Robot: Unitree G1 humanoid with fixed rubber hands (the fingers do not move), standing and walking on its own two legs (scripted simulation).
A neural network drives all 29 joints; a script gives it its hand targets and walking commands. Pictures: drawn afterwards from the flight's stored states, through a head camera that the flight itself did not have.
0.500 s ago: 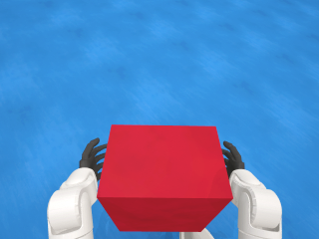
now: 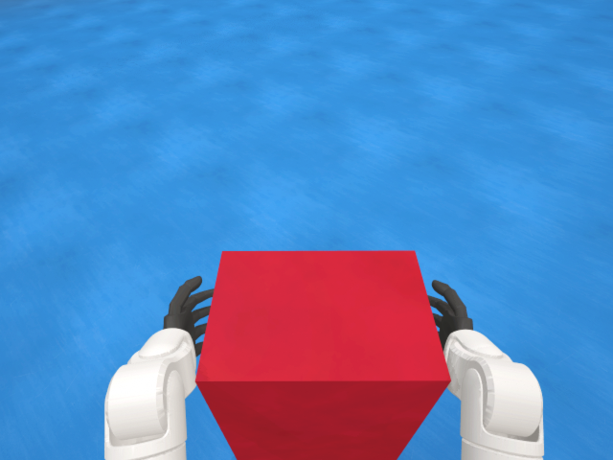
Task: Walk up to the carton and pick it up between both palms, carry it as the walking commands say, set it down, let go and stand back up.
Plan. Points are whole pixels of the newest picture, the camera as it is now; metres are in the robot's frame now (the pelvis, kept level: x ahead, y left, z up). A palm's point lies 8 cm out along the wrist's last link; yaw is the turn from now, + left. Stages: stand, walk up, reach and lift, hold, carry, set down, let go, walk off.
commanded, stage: carry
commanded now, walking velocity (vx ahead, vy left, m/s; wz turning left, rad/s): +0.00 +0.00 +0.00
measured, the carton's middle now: (317, 366) +0.24 -0.02 +0.01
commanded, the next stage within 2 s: none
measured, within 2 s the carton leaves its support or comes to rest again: neither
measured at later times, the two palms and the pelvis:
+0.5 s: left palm out of the picture +0.09 +0.15 +0.07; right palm out of the picture +0.09 -0.17 +0.09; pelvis -0.18 -0.03 +0.00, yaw +0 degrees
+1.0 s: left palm out of the picture -0.13 +0.05 +0.04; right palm out of the picture -0.10 -0.27 +0.08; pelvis -0.37 -0.14 -0.02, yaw +2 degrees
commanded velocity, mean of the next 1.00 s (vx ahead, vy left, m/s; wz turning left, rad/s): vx -0.24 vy -0.20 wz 0.00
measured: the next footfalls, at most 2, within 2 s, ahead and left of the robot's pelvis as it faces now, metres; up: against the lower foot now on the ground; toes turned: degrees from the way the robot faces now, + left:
left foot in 0.18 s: -0.09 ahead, +0.13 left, +0.00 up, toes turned +5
right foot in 0.60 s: -0.19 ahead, -0.20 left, +0.00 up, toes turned -3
